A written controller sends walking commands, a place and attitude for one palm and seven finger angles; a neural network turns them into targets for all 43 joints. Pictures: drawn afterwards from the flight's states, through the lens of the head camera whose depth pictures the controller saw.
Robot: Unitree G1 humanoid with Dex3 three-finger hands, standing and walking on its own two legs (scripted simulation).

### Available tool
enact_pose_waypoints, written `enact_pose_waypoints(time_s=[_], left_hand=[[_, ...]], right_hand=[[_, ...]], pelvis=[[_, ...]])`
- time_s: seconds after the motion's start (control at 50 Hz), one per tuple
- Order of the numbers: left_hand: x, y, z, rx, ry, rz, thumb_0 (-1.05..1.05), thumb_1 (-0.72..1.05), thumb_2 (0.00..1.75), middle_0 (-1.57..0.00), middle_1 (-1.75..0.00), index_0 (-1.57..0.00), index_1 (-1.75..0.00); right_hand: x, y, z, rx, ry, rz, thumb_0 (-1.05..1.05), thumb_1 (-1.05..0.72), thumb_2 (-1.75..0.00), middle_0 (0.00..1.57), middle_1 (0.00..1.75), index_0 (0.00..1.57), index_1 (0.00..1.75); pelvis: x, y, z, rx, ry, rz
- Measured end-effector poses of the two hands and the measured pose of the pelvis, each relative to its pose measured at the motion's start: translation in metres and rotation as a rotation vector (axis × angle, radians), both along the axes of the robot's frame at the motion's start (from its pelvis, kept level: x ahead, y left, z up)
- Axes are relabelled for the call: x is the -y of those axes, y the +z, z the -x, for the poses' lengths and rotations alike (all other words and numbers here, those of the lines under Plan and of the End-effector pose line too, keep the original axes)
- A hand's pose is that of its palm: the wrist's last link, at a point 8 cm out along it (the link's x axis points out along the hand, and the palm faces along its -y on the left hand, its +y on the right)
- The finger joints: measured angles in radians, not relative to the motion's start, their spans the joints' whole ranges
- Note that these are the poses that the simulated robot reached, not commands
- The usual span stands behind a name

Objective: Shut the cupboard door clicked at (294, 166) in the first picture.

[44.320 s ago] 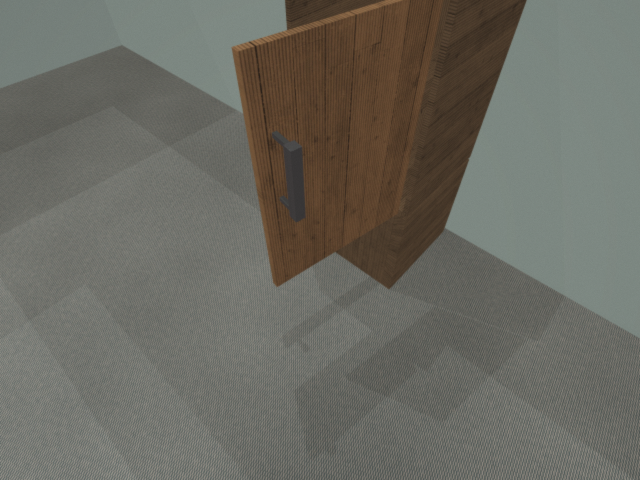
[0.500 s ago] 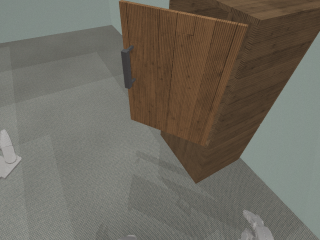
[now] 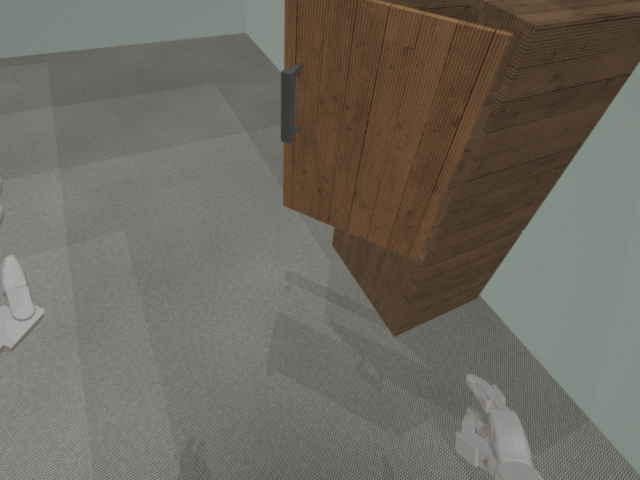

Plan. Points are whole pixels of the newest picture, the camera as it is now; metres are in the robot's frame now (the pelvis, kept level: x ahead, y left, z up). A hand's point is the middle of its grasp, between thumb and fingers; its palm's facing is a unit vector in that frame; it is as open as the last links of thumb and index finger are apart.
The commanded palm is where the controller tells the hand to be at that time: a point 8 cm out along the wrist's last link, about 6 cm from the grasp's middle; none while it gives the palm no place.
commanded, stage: stop stepping back and stand still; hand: left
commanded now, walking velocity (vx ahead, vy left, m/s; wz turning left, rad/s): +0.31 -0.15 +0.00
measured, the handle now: (292, 103) +0.87 +0.13 +0.02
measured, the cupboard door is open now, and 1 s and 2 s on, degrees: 36 36 36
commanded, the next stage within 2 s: let the arm hang, fingers relaxed in 0.70 s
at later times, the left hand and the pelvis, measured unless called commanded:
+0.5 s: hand (0, 382) +0.15 +0.27 +0.17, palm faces +0.41 -0.80 -0.43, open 7.4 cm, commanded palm +0.08 +0.30 +0.18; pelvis -0.08 +0.01 +0.00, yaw -4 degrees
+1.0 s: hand out of the picture +0.10 +0.24 -0.10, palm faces -0.08 -0.94 -0.34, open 7.4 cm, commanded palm none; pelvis -0.08 +0.03 -0.01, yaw -4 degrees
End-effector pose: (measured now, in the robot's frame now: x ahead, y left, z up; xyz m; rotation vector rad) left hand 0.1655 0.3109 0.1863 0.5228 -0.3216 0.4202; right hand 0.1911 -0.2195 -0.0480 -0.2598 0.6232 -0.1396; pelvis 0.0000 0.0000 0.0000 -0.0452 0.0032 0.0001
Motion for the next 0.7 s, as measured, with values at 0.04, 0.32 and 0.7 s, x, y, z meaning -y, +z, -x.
enact_pose_waypoints(time_s=[0.04, 0.32, 0.7], left_hand=[[0.003, 0.005, 0.012, 0.003, -0.011, 0.009, 0.02, 0.89, 0.90, -0.21, -0.30, -0.21, -0.30], [0.009, 0.003, 0.065, 0.039, -0.027, 0.050, 0.01, 0.89, 0.90, -0.22, -0.30, -0.21, -0.30], [0.019, -0.001, 0.064, -0.079, -0.063, -0.024, 0.01, 0.89, 0.90, -0.22, -0.30, -0.21, -0.30]], right_hand=[[-0.004, 0.007, 0.014, 0.029, 0.001, -0.019, 0.01, -0.90, -0.90, 0.21, 0.30, 0.21, 0.30], [0.030, -0.031, 0.158, -0.192, -0.140, 0.033, 0.01, -0.90, -0.90, 0.21, 0.31, 0.21, 0.30], [0.016, -0.046, 0.188, -0.233, -0.184, -0.065, 0.01, -0.90, -0.90, 0.21, 0.30, 0.20, 0.30]], pelvis=[[-0.001, 0.003, 0.011, -0.002, -0.012, 0.016], [-0.005, -0.002, 0.063, 0.011, -0.049, -0.026], [-0.007, 0.002, 0.077, 0.016, -0.095, -0.047]])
